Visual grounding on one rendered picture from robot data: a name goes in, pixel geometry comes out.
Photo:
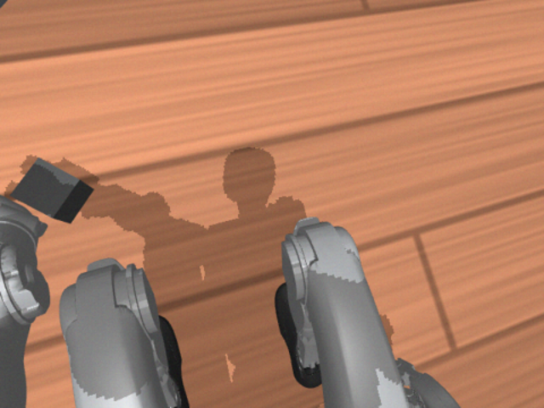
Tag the left robot arm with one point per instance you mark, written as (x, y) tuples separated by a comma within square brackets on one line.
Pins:
[(24, 295)]

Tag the right robot foot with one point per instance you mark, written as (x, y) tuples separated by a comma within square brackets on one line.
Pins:
[(309, 378)]

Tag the right robot hand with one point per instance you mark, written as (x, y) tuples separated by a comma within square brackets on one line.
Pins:
[(424, 391)]

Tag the left robot foot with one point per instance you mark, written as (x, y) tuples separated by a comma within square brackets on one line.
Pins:
[(174, 361)]

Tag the cube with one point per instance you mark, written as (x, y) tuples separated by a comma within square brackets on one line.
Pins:
[(52, 191)]

